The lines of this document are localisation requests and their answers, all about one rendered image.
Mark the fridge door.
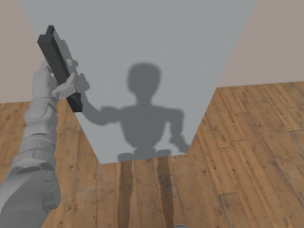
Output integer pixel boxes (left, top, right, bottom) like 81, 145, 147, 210
17, 0, 257, 164

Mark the handle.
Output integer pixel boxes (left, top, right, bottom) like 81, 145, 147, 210
37, 25, 83, 113

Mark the robot left hand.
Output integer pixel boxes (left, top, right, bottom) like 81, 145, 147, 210
32, 58, 79, 105

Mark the left robot upper arm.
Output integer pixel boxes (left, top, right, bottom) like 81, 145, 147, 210
0, 169, 62, 228

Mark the robot left forearm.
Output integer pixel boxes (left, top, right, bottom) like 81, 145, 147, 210
0, 97, 59, 214

